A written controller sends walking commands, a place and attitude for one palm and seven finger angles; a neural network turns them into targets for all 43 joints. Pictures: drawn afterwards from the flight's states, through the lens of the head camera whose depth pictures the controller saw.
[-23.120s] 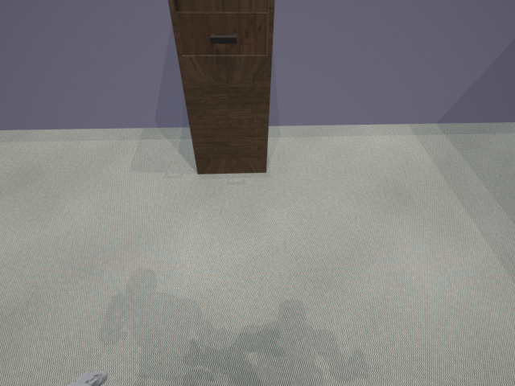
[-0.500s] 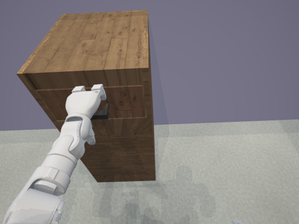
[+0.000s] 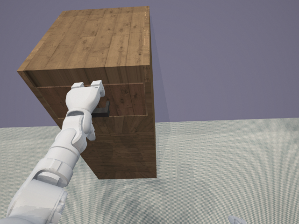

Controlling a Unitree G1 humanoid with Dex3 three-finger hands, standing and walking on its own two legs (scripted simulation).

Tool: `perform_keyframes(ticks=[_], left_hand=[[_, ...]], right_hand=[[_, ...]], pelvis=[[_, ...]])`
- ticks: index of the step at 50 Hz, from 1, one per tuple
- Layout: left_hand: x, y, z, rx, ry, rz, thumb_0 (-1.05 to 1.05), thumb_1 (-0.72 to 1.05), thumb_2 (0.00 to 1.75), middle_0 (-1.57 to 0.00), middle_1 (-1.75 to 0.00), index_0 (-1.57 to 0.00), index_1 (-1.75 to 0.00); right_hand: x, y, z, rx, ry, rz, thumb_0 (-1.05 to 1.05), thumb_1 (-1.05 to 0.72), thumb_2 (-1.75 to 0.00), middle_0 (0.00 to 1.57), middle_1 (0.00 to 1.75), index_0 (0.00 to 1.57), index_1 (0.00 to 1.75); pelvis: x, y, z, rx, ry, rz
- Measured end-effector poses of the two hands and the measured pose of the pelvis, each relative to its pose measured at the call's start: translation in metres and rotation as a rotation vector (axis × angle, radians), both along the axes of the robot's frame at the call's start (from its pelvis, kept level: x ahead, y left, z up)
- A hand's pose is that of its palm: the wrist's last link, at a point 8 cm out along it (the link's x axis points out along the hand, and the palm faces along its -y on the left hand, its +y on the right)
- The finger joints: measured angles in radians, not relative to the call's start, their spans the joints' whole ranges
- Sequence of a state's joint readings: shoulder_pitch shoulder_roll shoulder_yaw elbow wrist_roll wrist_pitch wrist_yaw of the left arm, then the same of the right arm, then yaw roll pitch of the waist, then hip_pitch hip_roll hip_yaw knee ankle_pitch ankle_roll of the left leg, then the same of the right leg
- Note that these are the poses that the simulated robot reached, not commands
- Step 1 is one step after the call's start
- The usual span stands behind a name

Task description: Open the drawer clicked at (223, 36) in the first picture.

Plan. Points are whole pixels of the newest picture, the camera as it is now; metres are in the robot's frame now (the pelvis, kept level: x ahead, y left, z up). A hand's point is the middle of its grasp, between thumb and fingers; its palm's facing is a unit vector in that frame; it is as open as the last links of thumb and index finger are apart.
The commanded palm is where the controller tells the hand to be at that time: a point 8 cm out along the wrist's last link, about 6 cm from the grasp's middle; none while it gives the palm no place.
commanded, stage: re-aim the fingers above the handle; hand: left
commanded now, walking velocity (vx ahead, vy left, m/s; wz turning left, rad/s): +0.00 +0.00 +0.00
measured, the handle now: (94, 108) +0.49 +0.21 +0.01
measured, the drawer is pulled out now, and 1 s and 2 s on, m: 0.00 0.00 0.00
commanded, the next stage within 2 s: lower the fingers behind the handle in 1.04 s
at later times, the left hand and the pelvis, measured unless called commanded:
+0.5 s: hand (87, 113) +0.41 +0.20 +0.07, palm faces -0.02 -0.04 -1.00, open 13.8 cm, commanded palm +0.39 +0.19 +0.13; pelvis +0.00 +0.01 +0.00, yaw +1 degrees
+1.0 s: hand (91, 119) +0.41 +0.19 +0.05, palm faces -0.12 -0.07 -0.99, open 13.8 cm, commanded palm +0.39 +0.20 +0.13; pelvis +0.00 +0.01 +0.00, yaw +1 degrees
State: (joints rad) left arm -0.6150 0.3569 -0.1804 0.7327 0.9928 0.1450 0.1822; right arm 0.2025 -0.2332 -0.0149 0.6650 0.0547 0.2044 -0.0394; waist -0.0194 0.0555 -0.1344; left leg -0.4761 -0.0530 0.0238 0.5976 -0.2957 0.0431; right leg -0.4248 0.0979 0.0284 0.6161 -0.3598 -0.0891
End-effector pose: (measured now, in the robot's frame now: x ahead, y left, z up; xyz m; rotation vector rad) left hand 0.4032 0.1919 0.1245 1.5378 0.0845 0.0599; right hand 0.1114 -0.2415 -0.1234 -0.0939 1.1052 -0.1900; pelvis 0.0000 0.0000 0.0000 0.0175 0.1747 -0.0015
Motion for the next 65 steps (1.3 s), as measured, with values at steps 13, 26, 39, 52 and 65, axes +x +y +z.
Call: perform_keyframes(ticks=[13, 26, 39, 52, 65], left_hand=[[-0.024, 0.002, -0.008, -0.029, -0.036, -0.141, 0.00, -0.49, 0.30, -0.32, -1.20, -0.32, -1.21], [-0.009, 0.004, -0.002, -0.013, 0.023, -0.024, 0.00, -0.49, 0.30, -0.31, -1.20, -0.32, -1.21], [-0.004, 0.003, 0.001, 0.002, -0.093, -0.082, 0.00, -0.49, 0.30, -0.32, -1.20, -0.32, -1.21], [-0.014, -0.018, -0.021, -0.070, 0.092, -0.170, 0.00, -0.49, 0.30, -0.32, -1.20, -0.32, -1.20], [-0.007, 0.044, 0.003, 0.067, -0.036, 0.157, 0.00, -0.49, 0.30, -0.31, -1.20, -0.32, -1.20]], right_hand=[[-0.008, -0.015, 0.003, -0.061, 0.026, -0.010, 0.01, -0.90, -0.90, 0.20, 0.30, 0.20, 0.30], [0.002, 0.004, 0.004, -0.015, -0.011, 0.002, 0.00, -0.91, -0.90, 0.20, 0.30, 0.20, 0.30], [-0.012, 0.003, -0.001, -0.028, 0.016, -0.016, 0.00, -0.90, -0.90, 0.20, 0.30, 0.20, 0.30], [-0.009, -0.008, 0.005, -0.068, 0.032, -0.012, 0.01, -0.90, -0.90, 0.20, 0.30, 0.20, 0.30], [0.003, 0.006, 0.000, 0.008, 0.004, 0.002, 0.00, -0.91, -0.90, 0.20, 0.30, 0.20, 0.30]], pelvis=[[0.002, 0.004, -0.001, -0.009, -0.009, 0.011], [-0.002, 0.009, 0.000, -0.009, -0.011, 0.016], [-0.004, 0.009, -0.002, -0.007, 0.003, -0.007], [0.004, 0.009, 0.000, -0.013, -0.010, 0.020], [0.001, 0.006, 0.000, -0.007, 0.008, -0.006]])
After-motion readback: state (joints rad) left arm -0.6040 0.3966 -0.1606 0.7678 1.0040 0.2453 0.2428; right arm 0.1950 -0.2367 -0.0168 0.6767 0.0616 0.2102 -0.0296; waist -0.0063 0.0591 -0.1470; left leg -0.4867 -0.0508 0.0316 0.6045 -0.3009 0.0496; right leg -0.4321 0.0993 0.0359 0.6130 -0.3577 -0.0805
